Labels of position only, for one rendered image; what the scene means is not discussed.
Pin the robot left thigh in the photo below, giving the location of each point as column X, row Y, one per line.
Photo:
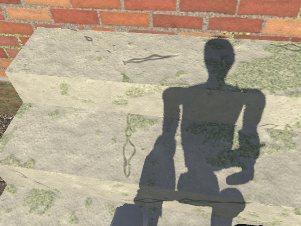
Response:
column 131, row 215

